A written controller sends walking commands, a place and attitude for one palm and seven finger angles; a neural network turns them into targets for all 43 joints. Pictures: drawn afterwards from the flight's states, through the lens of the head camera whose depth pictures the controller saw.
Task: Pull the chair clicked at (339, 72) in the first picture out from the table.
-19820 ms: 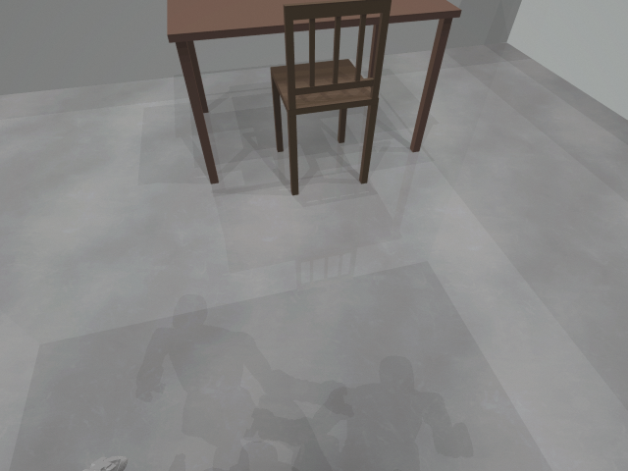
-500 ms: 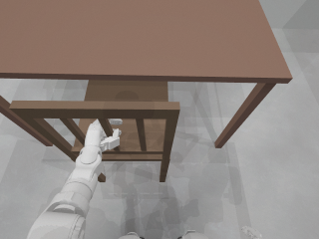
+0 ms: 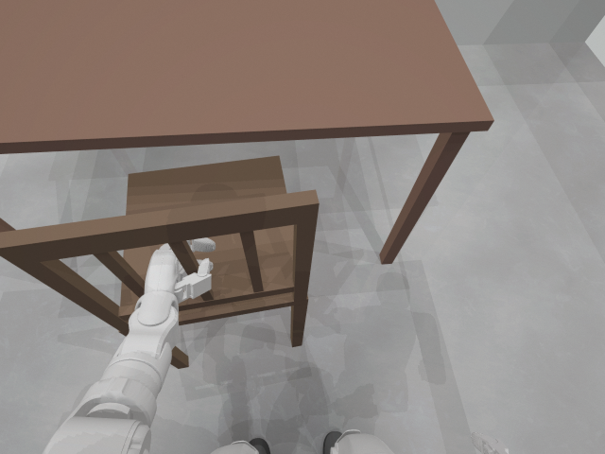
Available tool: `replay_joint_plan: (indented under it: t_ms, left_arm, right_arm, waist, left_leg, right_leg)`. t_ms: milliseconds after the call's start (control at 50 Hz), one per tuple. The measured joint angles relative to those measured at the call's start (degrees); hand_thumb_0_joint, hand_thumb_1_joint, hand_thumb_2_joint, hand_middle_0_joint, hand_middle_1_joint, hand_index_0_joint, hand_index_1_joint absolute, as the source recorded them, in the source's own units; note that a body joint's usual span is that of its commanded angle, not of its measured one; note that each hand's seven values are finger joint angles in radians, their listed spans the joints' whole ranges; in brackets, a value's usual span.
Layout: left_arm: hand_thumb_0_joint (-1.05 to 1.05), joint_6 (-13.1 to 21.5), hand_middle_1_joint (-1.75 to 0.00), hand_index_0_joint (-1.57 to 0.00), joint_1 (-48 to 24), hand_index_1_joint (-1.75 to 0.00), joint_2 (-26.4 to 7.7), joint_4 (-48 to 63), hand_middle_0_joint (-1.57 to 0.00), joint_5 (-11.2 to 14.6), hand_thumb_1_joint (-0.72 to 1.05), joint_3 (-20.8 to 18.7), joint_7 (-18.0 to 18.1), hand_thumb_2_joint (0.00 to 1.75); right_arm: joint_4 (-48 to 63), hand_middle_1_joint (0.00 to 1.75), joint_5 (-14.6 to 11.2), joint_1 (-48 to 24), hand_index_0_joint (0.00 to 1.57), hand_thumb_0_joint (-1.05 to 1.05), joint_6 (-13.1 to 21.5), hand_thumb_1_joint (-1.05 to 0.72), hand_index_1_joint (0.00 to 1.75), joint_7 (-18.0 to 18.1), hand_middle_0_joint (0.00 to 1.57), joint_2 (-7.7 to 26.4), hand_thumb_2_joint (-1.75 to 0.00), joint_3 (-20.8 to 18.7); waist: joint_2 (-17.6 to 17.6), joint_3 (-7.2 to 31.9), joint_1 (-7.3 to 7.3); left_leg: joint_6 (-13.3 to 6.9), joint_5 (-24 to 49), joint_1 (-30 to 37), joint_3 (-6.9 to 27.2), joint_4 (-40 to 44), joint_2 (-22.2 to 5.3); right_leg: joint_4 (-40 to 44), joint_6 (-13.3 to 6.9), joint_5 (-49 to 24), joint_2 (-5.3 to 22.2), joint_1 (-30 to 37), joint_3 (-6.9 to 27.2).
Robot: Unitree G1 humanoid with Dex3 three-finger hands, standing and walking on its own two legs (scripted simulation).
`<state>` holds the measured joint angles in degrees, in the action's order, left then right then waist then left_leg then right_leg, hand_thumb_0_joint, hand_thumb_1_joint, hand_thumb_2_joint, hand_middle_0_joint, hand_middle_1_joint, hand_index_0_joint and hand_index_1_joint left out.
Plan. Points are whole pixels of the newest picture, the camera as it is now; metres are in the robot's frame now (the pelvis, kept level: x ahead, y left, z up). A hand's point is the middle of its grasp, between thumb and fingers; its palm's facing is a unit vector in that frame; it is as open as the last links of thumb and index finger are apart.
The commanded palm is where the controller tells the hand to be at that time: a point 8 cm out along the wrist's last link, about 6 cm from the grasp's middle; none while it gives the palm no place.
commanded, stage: step backward, pulling the chair out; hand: left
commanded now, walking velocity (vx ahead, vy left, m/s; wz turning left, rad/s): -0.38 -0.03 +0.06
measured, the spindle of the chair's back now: (194, 271) +0.39 +0.17 -0.10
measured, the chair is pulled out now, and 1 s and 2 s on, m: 0.09 0.27 0.42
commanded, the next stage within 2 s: none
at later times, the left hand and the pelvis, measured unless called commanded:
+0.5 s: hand (212, 345) +0.26 +0.12 -0.07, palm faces +0.00 -0.99 -0.16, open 5.1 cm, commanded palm +0.24 +0.17 -0.07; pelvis -0.10 +0.00 +0.00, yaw +2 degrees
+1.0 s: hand (205, 408) +0.18 +0.12 -0.07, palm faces +0.01 -0.98 -0.17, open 5.1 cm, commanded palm +0.18 +0.17 -0.07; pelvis -0.16 -0.01 -0.01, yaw +2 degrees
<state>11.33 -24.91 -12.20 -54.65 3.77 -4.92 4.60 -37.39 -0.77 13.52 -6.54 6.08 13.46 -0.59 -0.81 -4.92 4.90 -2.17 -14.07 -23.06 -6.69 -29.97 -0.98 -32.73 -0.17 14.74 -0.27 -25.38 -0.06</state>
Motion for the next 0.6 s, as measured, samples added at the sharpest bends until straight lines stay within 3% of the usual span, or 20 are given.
replay_joint_plan:
  t_ms: [80, 180, 260, 340, 380, 440, 520, 600]
  left_arm:
    - [0.03, 0.74, -1.16, -0.49, 1.03, -1.44, 0.81, -1.30, -0.34, 0.51, 0.74, -0.11, 0.04, 0.79]
    - [0.04, 1.92, -1.14, -0.49, 0.25, -1.44, 2.02, -3.87, -0.35, 1.30, 0.73, -0.64, 0.20, 0.79]
    - [0.03, 1.76, -1.13, -0.49, -0.93, -1.44, 3.29, -5.90, -0.35, 0.95, 0.73, -0.20, 0.82, 0.79]
    - [0.03, 0.12, -1.14, -0.49, -2.49, -1.44, 4.63, -5.62, -0.33, 0.22, 0.73, 1.15, 1.28, 0.78]
    - [0.03, -0.83, -1.15, -0.49, -3.05, -1.44, 5.21, -4.44, -0.32, 0.11, 0.73, 2.51, 1.39, 0.78]
    - [0.03, -1.89, -1.16, -0.49, -3.71, -1.44, 4.51, -2.28, -0.31, 0.36, 0.73, 4.62, 1.37, 0.78]
    - [0.02, -1.90, -1.18, -0.49, -1.95, -1.44, 2.95, 0.29, -0.31, -0.06, 0.73, 5.44, 0.70, 0.78]
    - [0.02, -1.47, -1.19, -0.49, 0.20, -1.44, 2.14, 0.67, -0.32, -0.28, 0.72, 4.73, 0.21, 0.79]
  right_arm:
    - [-0.60, 0.30, 0.42, -0.45, 0.20, 0.01, 1.64, -0.90, 0.30, -0.79, 0.21, -0.96, -0.90, 0.85]
    - [-2.64, 0.30, -0.77, -2.14, 0.20, 0.01, 3.19, -0.90, 0.30, -0.36, 0.21, -1.20, -0.90, 1.27]
    - [-4.52, 0.30, -1.36, -2.59, 0.20, 0.01, 4.48, -0.90, 0.30, 0.28, 0.21, 0.59, -0.90, 0.67]
    - [-5.74, 0.30, -1.57, -2.55, 0.20, 0.01, 5.48, -0.90, 0.30, 0.74, 0.21, 3.18, -0.90, 0.09]
    - [-5.46, 0.30, -1.62, -2.13, 0.20, 0.01, 5.55, -0.90, 0.30, 1.13, 0.21, 4.59, -0.90, -0.23]
    - [-4.81, 0.30, -1.74, -2.80, 0.20, 0.01, 4.53, -0.90, 0.30, 1.61, 0.21, 4.34, -0.90, -0.75]
    - [-1.73, 0.30, -0.85, -1.95, 0.20, 0.01, 3.45, -0.90, 0.30, 1.28, 0.20, 2.30, -0.90, -0.30]
    - [-0.84, 0.30, -0.21, -0.78, 0.20, 0.01, 2.96, -0.90, 0.30, 0.40, 0.20, -0.61, -0.90, 0.49]
  waist:
    - [0.45, -0.31, -1.45]
    - [3.66, -1.21, -1.97]
    - [4.36, -0.14, -2.00]
    - [4.05, 0.30, -0.99]
    - [4.55, 0.34, -0.49]
    - [2.13, -1.47, -0.95]
    - [-0.15, -2.16, -1.37]
    - [-0.29, -1.92, -1.71]
  left_leg:
    - [0.57, -0.22, 0.46, -0.53, -1.41, -0.51]
    - [2.28, 0.58, -1.44, 1.62, -3.33, -2.69]
    - [3.40, -10.02, -3.20, 7.11, -11.55, -0.14]
    - [3.60, -10.47, -0.35, 9.59, -10.06, 0.84]
    - [3.33, -4.65, 2.87, 9.71, -3.71, -0.56]
    - [3.44, -2.93, 4.21, 8.01, -0.05, 0.77]
    - [2.96, -2.09, 4.33, 5.88, 0.18, 1.53]
    - [3.30, -3.33, 4.16, 5.08, -2.67, 0.77]
  right_leg:
    - [0.34, -0.19, 0.78, 0.65, 2.83, -0.45]
    - [2.10, -1.63, -1.85, -1.53, 2.81, -2.37]
    - [2.62, -2.01, -3.28, -1.09, 1.09, -2.86]
    - [3.36, -1.23, -5.03, 1.06, -0.59, -3.85]
    - [3.17, -0.54, -5.65, 1.76, -1.65, -4.77]
    - [4.13, 0.48, -7.71, 3.37, -2.11, -3.43]
    - [4.00, 0.78, -9.34, 3.78, -2.92, -1.26]
    - [0.97, 0.17, -7.40, 2.99, -2.96, -0.74]
